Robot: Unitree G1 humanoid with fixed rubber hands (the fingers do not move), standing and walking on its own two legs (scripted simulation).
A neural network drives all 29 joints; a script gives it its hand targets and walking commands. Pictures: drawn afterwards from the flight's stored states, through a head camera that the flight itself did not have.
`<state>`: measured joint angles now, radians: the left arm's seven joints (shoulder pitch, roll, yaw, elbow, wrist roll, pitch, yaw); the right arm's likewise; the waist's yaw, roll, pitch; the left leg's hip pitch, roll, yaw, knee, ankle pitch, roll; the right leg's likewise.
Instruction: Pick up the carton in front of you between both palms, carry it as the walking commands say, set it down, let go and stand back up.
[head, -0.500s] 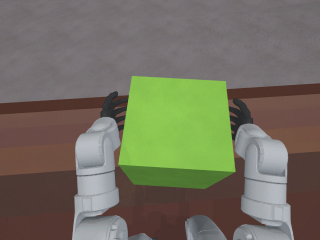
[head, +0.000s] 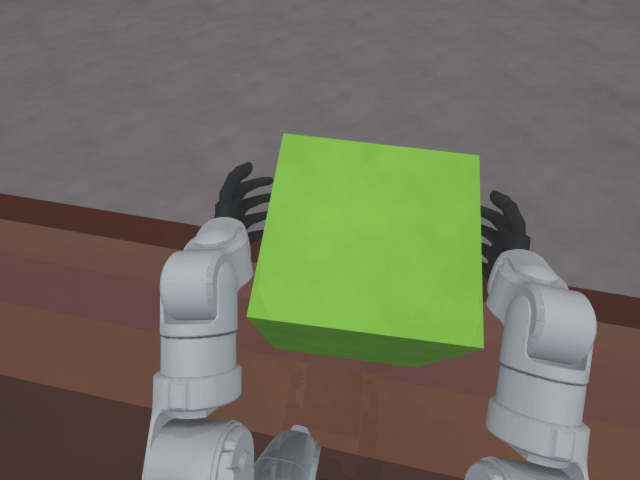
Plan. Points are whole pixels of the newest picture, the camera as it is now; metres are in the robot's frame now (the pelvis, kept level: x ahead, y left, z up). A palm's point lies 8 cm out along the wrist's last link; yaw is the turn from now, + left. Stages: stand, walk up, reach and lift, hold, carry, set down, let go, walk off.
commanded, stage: carry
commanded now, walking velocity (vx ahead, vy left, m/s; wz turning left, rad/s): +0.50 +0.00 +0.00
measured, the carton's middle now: (359, 268) +0.35 +0.04 +0.05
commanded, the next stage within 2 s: none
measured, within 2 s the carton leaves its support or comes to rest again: neither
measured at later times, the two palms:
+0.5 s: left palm (305, 187) +0.69 +0.19 -0.16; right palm (440, 208) +0.67 -0.11 -0.16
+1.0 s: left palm (328, 139) +1.13 +0.21 -0.37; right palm (415, 164) +1.07 -0.08 -0.38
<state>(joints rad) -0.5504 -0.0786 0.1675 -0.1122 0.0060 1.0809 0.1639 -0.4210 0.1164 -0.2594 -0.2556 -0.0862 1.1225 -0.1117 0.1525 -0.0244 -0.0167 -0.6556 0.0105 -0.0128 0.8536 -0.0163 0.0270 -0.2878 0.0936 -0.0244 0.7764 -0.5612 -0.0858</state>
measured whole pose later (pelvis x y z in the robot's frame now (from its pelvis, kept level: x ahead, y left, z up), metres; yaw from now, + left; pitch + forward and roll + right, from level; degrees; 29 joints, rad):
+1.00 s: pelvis +0.78 +0.11 -0.47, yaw -1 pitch +4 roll +0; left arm -0.38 -0.07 0.17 0.04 0.02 0.91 0.12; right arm -0.31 0.07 -0.13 -0.04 -0.03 0.95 -0.18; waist -0.12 0.02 -0.10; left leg -0.45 -0.12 0.07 0.74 -0.38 0.15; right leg -0.51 0.08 0.06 1.69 -0.54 -0.04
